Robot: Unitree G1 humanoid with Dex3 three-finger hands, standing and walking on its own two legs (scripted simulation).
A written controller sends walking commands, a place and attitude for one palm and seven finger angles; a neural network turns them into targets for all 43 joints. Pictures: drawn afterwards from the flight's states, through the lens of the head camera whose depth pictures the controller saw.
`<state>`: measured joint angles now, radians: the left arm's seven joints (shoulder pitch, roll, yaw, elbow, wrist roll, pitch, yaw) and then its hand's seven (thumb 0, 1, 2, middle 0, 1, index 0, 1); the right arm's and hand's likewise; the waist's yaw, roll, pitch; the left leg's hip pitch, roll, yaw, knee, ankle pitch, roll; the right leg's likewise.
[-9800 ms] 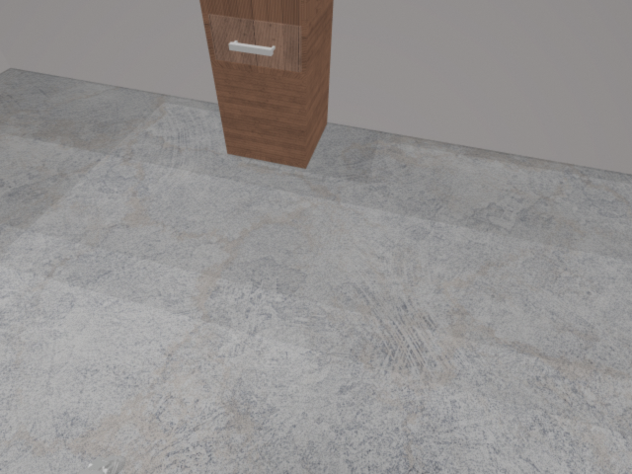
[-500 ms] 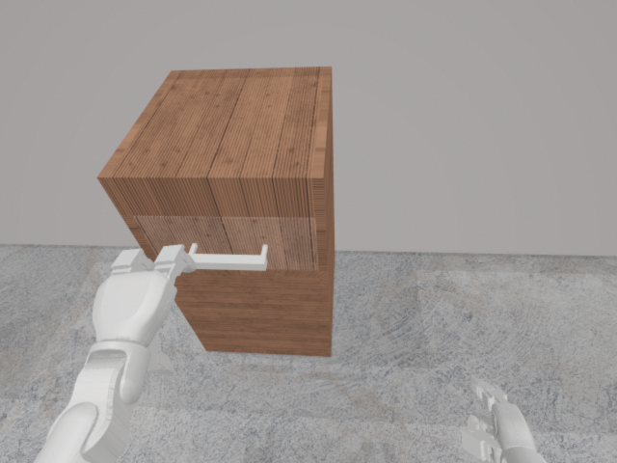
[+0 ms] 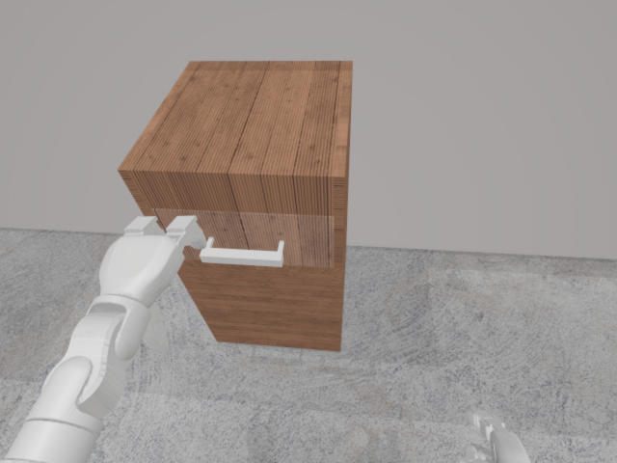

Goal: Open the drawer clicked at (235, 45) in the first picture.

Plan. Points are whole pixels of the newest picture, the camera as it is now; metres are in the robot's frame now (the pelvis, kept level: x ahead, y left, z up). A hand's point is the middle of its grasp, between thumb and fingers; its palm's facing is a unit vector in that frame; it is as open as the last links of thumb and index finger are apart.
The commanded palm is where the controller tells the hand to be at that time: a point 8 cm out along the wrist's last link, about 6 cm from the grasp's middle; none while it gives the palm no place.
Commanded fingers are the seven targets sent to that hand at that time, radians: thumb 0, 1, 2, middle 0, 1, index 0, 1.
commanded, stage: raise the hand with hooked fingers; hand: left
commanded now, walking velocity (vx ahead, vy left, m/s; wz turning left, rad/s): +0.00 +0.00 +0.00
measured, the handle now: (243, 249) +0.55 +0.23 -0.18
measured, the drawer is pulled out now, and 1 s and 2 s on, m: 0.00 0.00 0.00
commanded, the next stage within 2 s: move the hooked fingers above the handle in 0.14 s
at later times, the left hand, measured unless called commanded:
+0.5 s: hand (179, 288) +0.31 +0.23 +0.04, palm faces -0.03 -0.06 -1.00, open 13.8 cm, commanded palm +0.31 +0.24 +0.09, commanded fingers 0.00 -0.50 0.30 -0.30 -1.20 -0.30 -1.20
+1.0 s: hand (211, 265) +0.40 +0.22 -0.02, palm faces -0.07 -0.02 -1.00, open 13.8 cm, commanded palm +0.39 +0.23 +0.03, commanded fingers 0.00 -0.50 0.30 -0.30 -1.20 -0.30 -1.20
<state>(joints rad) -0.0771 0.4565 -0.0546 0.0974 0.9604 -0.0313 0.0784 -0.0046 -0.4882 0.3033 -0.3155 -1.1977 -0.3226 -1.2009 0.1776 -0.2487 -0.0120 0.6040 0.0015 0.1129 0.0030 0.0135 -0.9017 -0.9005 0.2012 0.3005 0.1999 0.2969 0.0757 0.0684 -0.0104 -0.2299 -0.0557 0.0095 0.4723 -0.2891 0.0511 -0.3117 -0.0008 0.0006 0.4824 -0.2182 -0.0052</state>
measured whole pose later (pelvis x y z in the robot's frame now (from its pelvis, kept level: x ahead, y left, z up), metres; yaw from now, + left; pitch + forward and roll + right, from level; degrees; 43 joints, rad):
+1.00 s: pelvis -0.01 -0.02 -0.03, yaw -1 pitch +16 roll +0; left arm -0.50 0.47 0.02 0.83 1.09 -0.16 0.33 0.00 -0.49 0.30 -0.32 -1.20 -0.32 -1.20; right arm 0.29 -0.26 -0.07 0.66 -0.01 0.13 -0.02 0.01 -0.90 -0.90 0.20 0.30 0.20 0.30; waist -0.04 0.03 -0.11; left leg -0.64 -0.02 0.02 0.75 -0.39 0.03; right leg -0.72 0.03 0.00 0.74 -0.30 -0.03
